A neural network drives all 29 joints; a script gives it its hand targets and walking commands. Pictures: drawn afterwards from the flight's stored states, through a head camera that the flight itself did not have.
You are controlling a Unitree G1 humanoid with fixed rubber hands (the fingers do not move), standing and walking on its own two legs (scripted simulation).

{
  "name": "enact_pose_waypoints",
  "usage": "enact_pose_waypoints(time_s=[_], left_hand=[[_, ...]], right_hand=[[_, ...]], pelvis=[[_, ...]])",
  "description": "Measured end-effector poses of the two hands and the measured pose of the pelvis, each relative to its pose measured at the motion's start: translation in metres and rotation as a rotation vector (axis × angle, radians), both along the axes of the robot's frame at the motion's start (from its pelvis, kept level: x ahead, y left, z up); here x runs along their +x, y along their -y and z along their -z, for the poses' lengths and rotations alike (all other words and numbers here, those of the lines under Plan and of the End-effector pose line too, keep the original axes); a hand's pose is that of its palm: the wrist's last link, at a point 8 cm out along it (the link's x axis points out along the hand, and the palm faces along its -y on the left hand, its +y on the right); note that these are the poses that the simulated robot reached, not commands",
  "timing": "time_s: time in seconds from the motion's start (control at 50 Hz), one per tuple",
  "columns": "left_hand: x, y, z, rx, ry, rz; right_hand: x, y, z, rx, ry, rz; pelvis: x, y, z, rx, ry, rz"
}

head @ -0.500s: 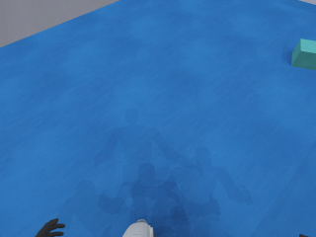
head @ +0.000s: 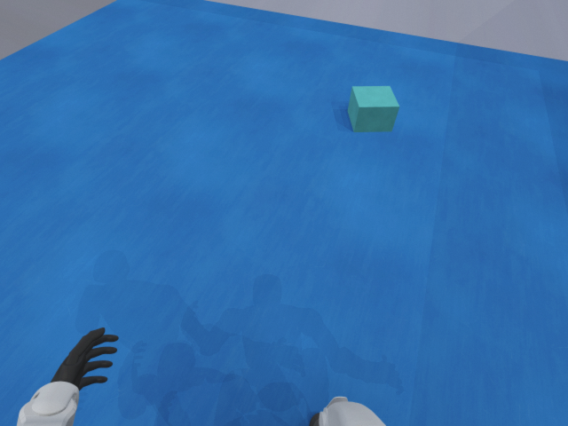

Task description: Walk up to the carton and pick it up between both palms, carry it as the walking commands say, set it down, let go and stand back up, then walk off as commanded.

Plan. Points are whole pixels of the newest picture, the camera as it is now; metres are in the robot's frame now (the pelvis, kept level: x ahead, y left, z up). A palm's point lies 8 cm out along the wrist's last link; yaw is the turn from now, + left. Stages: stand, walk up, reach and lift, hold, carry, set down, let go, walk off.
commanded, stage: walk up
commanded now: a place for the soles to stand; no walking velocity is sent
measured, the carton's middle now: (371, 109) +1.78 -0.64 -0.65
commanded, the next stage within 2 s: none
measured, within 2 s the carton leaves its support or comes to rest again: neither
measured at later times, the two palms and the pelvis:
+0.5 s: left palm (150, 234) +0.49 +0.25 -0.06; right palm out of the picture +0.23 -0.43 -0.02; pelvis +0.26 -0.05 +0.02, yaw -10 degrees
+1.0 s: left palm (201, 183) +0.65 +0.17 -0.09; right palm (527, 205) +0.50 -0.52 -0.05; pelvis +0.50 -0.15 +0.00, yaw -13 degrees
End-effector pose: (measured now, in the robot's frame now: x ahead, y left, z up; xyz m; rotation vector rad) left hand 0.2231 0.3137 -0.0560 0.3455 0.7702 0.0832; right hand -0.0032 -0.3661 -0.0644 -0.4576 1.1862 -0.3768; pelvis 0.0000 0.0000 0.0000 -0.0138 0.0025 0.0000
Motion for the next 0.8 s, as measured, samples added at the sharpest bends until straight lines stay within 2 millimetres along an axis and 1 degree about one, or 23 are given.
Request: enact_pose_waypoints(time_s=[0.04,0.08,0.12,0.16,0.18,0.22,0.24,0.28,0.32,0.36,0.42,0.46,0.52,0.56,0.6,0.62,0.66,0.7,0.74,0.8], left_hand=[[-0.007,-0.001,0.01,0.025,-0.093,-0.023],[-0.018,-0.005,0.016,0.036,-0.172,-0.061],[-0.028,-0.011,0.02,0.043,-0.221,-0.101],[-0.032,-0.018,0.022,0.046,-0.252,-0.125],[-0.031,-0.022,0.023,0.045,-0.26,-0.136],[-0.02,-0.029,0.028,0.047,-0.264,-0.143],[-0.011,-0.029,0.031,0.05,-0.267,-0.137],[0.012,-0.024,0.037,0.055,-0.293,-0.105],[0.044,-0.014,0.038,0.05,-0.305,-0.057],[0.085,0.0,0.035,0.041,-0.28,-0.007],[0.16,0.024,0.024,0.029,-0.186,0.053],[0.213,0.044,0.015,0.014,-0.12,0.092],[0.286,0.08,0.002,0.0,-0.05,0.155],[0.328,0.104,-0.002,0.004,-0.024,0.185],[0.362,0.122,-0.001,0.022,0.0,0.186],[0.373,0.129,0.0,0.036,0.004,0.179],[0.382,0.137,0.005,0.058,-0.025,0.161],[0.379,0.14,0.01,0.077,-0.088,0.14],[0.371,0.14,0.013,0.088,-0.145,0.106],[0.362,0.136,0.013,0.099,-0.197,0.056]], right_hand=[[0.044,-0.011,0.007,0.043,0.047,-0.036],[0.087,-0.022,0.01,0.077,0.083,-0.082],[0.124,-0.03,0.012,0.094,0.097,-0.126],[0.155,-0.034,0.011,0.098,0.094,-0.158],[0.168,-0.035,0.009,0.092,0.092,-0.17],[0.19,-0.031,0.002,0.06,0.103,-0.179],[0.198,-0.025,-0.002,0.034,0.113,-0.171],[0.209,-0.011,-0.014,-0.013,0.149,-0.118],[0.219,0.004,-0.029,-0.053,0.188,-0.069],[0.226,0.018,-0.043,-0.083,0.222,-0.025],[0.228,0.037,-0.053,-0.108,0.212,0.034],[0.229,0.049,-0.052,-0.107,0.179,0.068],[0.236,0.067,-0.043,-0.091,0.125,0.111],[0.247,0.081,-0.031,-0.074,0.099,0.139],[0.263,0.096,-0.013,-0.051,0.072,0.155],[0.275,0.1,-0.005,-0.035,0.064,0.157],[0.305,0.105,0.006,0.002,0.07,0.147],[0.34,0.104,0.012,0.041,0.094,0.124],[0.373,0.102,0.015,0.079,0.108,0.095],[0.412,0.101,0.017,0.113,0.096,0.052]], pelvis=[[0.015,0.001,-0.004,-0.015,0.004,0.028],[0.031,0.001,-0.008,-0.032,0.011,0.04],[0.05,0.0,-0.009,-0.045,0.014,0.046],[0.07,-0.001,-0.01,-0.054,0.011,0.043],[0.081,-0.002,-0.009,-0.054,0.011,0.041],[0.106,-0.003,-0.006,-0.035,0.01,0.054],[0.119,-0.004,-0.004,-0.023,0.006,0.065],[0.143,-0.002,-0.005,-0.002,0.004,0.094],[0.165,0.003,-0.009,0.022,0.017,0.117],[0.188,0.01,-0.013,0.035,0.032,0.137],[0.222,0.024,-0.017,0.037,0.046,0.151],[0.243,0.036,-0.017,0.038,0.051,0.163],[0.275,0.055,-0.014,0.039,0.054,0.189],[0.3,0.07,-0.009,0.03,0.049,0.198],[0.324,0.088,0.001,0.02,0.037,0.196],[0.333,0.096,0.004,0.02,0.03,0.203],[0.348,0.106,0.005,0.009,0.024,0.222],[0.362,0.113,0.001,-0.009,0.026,0.234],[0.376,0.119,-0.004,-0.022,0.028,0.236],[0.402,0.128,-0.008,-0.039,0.024,0.227]])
